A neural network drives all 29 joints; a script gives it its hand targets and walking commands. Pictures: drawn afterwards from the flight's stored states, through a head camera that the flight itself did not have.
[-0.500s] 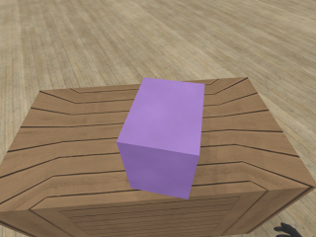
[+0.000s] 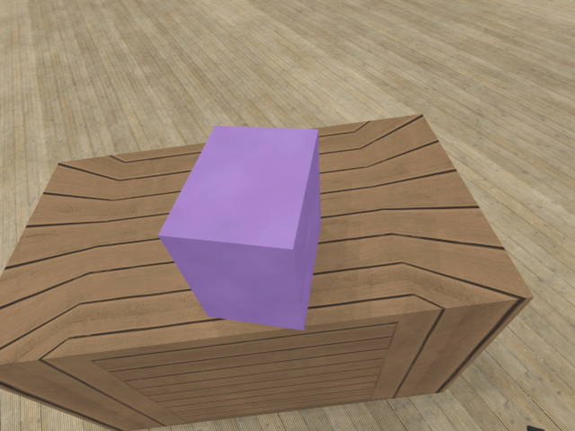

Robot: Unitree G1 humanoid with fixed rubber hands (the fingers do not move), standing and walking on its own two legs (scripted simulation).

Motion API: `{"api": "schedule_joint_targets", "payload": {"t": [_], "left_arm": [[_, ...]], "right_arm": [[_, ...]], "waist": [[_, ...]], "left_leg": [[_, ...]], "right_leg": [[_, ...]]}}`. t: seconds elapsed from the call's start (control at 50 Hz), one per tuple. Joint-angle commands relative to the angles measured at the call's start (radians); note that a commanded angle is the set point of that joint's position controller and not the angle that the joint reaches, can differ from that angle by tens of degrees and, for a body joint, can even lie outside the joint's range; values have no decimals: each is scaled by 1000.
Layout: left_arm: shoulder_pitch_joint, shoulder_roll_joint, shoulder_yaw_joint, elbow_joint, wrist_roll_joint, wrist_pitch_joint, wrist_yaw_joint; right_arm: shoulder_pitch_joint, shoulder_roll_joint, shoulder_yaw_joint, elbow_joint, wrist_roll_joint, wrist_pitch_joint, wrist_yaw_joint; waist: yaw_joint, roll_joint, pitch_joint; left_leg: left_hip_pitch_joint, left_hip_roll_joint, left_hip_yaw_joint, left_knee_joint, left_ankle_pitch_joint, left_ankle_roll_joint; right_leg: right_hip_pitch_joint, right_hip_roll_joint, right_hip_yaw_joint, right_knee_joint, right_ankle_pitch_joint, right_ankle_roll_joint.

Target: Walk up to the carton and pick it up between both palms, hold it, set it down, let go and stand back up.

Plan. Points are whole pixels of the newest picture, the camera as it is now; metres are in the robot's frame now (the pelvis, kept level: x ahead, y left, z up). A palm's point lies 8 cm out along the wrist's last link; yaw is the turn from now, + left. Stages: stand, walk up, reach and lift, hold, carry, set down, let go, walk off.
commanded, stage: walk up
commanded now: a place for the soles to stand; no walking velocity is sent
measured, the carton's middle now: (259, 228) +0.45 +0.09 +0.00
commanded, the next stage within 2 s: stand in 1.08 s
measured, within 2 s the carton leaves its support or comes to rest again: neither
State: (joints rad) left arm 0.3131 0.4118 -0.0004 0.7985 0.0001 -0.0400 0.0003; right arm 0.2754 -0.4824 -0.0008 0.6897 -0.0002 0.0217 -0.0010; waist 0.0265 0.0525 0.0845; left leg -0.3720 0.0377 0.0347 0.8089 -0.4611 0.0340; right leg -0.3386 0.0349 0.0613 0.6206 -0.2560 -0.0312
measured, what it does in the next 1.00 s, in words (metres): steps on the spot: left foot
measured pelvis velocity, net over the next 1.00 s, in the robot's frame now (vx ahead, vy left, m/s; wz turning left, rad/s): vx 0.02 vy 0.04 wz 0.00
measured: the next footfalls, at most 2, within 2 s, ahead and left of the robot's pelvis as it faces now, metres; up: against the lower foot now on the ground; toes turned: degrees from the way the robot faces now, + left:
left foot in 0.10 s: +0.01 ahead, +0.12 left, +0.00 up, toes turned +7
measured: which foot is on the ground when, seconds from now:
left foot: up 0.00-0.08, down 0.10-1.00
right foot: down 0.00-1.00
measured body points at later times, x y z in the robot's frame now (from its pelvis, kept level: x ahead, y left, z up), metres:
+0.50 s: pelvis +0.02 +0.04 +0.00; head +0.03 +0.04 +0.45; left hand +0.09 +0.35 -0.11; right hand +0.14 -0.27 -0.09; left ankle +0.04 +0.15 -0.73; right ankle +0.03 -0.09 -0.73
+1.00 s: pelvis +0.02 +0.04 +0.00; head +0.03 +0.03 +0.45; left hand +0.11 +0.35 -0.10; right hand +0.15 -0.27 -0.09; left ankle +0.04 +0.15 -0.73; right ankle +0.03 -0.09 -0.73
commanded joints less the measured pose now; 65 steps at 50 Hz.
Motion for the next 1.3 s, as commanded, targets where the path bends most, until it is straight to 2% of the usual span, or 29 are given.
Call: {"api": "schedule_joint_targets", "payload": {"t": [0.0, 0.04, 0.06, 0.08, 0.1, 0.12, 0.14, 0.18, 0.22, 0.26, 0.28, 0.34, 0.36, 0.44, 0.56, 0.64, 0.68, 0.86, 0.94, 0.96, 1.0, 1.02, 1.08, 1.1, 1.12, 1.16, 1.2, 1.22, 1.28], "left_arm": [[-111, 258, 91, -48, 19, -7, 11], [-132, 234, 79, -50, 9, 2, 7], [-108, 189, 67, -53, 3, 5, 5], [-111, 161, 59, -55, 1, 7, 5], [-104, 169, 60, -35, 0, 13, 4], [-60, 193, 70, -6, 8, 17, 3], [-30, 195, 75, -1, 4, 17, 0], [-9, 178, 73, 13, 3, 8, -3], [-7, 170, 71, 23, 8, -3, 3], [-40, 186, 73, 5, 13, -12, 8], [-32, 187, 66, 1, 13, -14, 12], [-79, 222, 62, -9, 18, -25, 16], [-103, 229, 64, -13, 20, -27, 14], [-91, 196, 54, 3, 11, -24, 9], [-103, 210, 52, 2, 7, -25, 10], [-109, 200, 50, -5, 7, -22, 12], [-116, 197, 50, -6, 11, -23, 12], [-132, 203, 51, -7, 12, -25, 11], [-116, 188, 49, 0, 11, -22, 8], [-111, 199, 50, -5, 13, -23, 8], [-132, 193, 45, -4, 13, -22, 8], [-121, 189, 47, -2, 11, -21, 7], [-122, 190, 49, -3, 11, -21, 8], [-473, 143, 115, -199, 34, 159, 39], [-465, 103, 76, -253, 62, 260, 56], [-431, 70, 75, -273, 90, 319, 59], [-422, 63, 95, -375, 66, 331, 52], [-405, 88, 113, -408, 59, 339, 46], [-305, 97, 133, -439, 36, 329, 32]], "right_arm": [[56, -113, -83, 62, -19, -42, -3], [89, -119, -89, 72, -26, -52, -4], [100, -153, -102, 82, -30, -54, -6], [86, -189, -105, 74, -37, -56, -8], [27, -206, -101, 55, -33, -61, -10], [-34, -214, -96, 31, -36, -66, -8], [-65, -209, -88, 28, -40, -68, -5], [-80, -196, -81, 34, -36, -74, -1], [-70, -182, -81, 36, -30, -73, 6], [-44, -149, -70, 37, -15, -70, 8], [-68, -146, -68, 34, -13, -71, 7], [-72, -110, -60, 28, -5, -63, 3], [-49, -112, -64, 35, -9, -63, 2], [-68, -137, -69, 38, -10, -66, 2], [-69, -120, -63, 47, -6, -64, 2], [-99, -129, -67, 55, -12, -62, 2], [-98, -115, -66, 51, -8, -61, 5], [-100, -112, -62, 64, -15, -62, 5], [-109, -114, -61, 64, -12, -64, 3], [-109, -116, -59, 55, -11, -63, 4], [-95, -117, -62, 68, -13, -65, 4], [-104, -125, -64, 68, -14, -64, 3], [-111, -120, -64, 56, -14, -66, 3], [-387, 65, -188, 303, -167, -256, 33], [-322, 17, -190, 295, -167, -273, 60], [-288, -33, -206, 287, -164, -271, 76], [-278, -22, -208, 235, -134, -304, 69], [-247, -20, -216, 198, -119, -317, 57], [-169, 9, -205, 93, -63, -345, 27]], "waist": [[-38, -224, -89], [-66, -146, -98], [-65, -55, -144], [-65, 25, -115], [-54, 17, -55], [-23, -6, -22], [-10, 34, 8], [-2, 69, 5], [-2, 73, -36], [-7, 33, -112], [2, 48, -122], [-22, -16, -132], [-39, -10, -127], [-25, -22, -120], [-32, -76, -147], [-30, -28, -134], [-33, -61, -145], [-32, -29, -132], [-19, -30, -139], [-19, -53, -142], [-35, -47, -138], [-26, -19, -139], [-24, -33, -155], [-44, 19, 41], [-63, 36, 73], [-80, 60, 69], [-77, 3, -53], [-57, -52, -104], [-40, -128, -261]], "left_leg": [[109, -19, -46, -221, 83, 1], [236, -29, -43, -333, 152, 13], [295, 36, -132, -353, 149, 20], [242, 155, -337, -476, -52, 64], [144, 253, -463, -579, -224, 104], [32, 270, -443, -593, -285, 133], [-32, 240, -396, -584, -290, 129], [-8, 173, -284, -521, -106, 99], [27, 154, -249, -439, 83, 85], [24, 144, -216, -388, 193, 60], [40, 136, -190, -354, 233, 56], [85, 68, -136, -299, 182, 23], [117, 62, -116, -291, 187, 22], [123, 94, -156, -330, 203, 44], [152, 73, -128, -282, 307, 33], [133, 85, -144, -311, 259, 41], [142, 86, -147, -320, 228, 44], [130, 80, -147, -339, 209, 33], [114, 84, -149, -347, 226, 34], [117, 85, -157, -340, 210, 38], [128, 83, -148, -347, 207, 33], [126, 79, -149, -347, 207, 32], [122, 87, -153, -347, 226, 36], [-105, 8, 22, -292, -4, -50], [-142, 45, 26, -314, -107, -38], [-222, 68, 41, -341, -172, -16], [-53, 36, 52, -289, -23, -23], [59, 24, 50, -251, 54, -23], [272, -9, 44, -235, 298, -32]], "right_leg": [[-3, -213, 262, -212, -164, -125], [-91, -174, 188, -127, -207, -99], [-142, -120, 139, -62, -267, -62], [-180, -50, 72, 59, -279, -22], [-162, -2, 1, 121, -228, 6], [-85, -17, -29, 171, -221, 12], [-46, -38, -26, 150, -223, 3], [4, -35, -59, 53, -181, -8], [43, -23, -57, -23, -112, -8], [123, -38, -10, -43, -17, -22], [133, -65, 15, -73, 20, -25], [65, -136, 162, -130, 39, -55], [37, -148, 161, -124, 34, -62], [18, -93, 86, -78, 54, -40], [36, -122, 102, -93, 120, -49], [20, -110, 102, -94, 78, -41], [31, -116, 101, -105, 61, -44], [27, -111, 111, -115, 39, -41], [57, -106, 94, -111, 67, -37], [53, -110, 108, -120, 48, -41], [44, -111, 104, -115, 56, -41], [42, -110, 106, -121, 67, -41], [66, -101, 85, -108, 73, -33], [-68, -28, -139, 23, -241, -27], [-7, -13, -166, 83, -229, -16], [134, 1, -187, 134, -151, -4], [75, -24, -149, 48, -110, -13], [29, -35, -121, -4, -99, -15], [66, -23, -111, -60, 190, 2]]}}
